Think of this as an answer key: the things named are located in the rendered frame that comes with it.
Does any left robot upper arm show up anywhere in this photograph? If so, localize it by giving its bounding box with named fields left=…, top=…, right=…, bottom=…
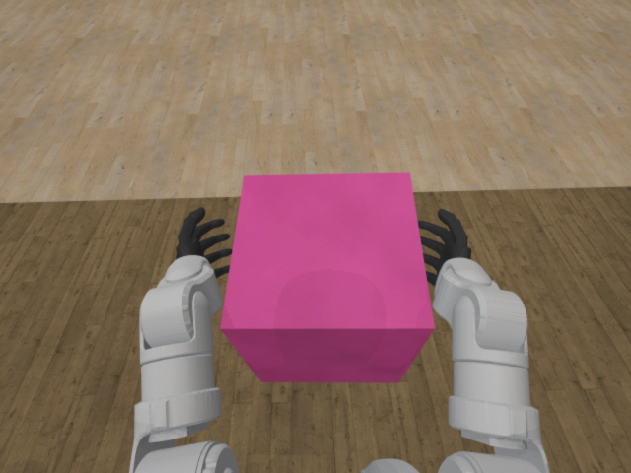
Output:
left=134, top=440, right=239, bottom=473

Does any robot left hand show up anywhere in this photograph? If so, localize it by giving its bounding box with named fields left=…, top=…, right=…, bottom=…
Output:
left=176, top=207, right=232, bottom=278

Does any left robot forearm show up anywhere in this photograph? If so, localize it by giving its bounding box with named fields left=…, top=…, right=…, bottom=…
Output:
left=129, top=255, right=223, bottom=473

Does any right robot forearm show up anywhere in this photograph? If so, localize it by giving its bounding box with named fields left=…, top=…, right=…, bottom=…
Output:
left=432, top=258, right=550, bottom=473

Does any carton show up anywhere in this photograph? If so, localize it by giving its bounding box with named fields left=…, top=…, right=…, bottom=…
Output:
left=220, top=172, right=435, bottom=383

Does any robot right hand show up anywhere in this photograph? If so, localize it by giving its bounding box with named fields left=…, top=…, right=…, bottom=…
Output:
left=418, top=209, right=471, bottom=286

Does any right robot upper arm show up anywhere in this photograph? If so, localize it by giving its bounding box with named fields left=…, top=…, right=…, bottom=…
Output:
left=438, top=451, right=541, bottom=473

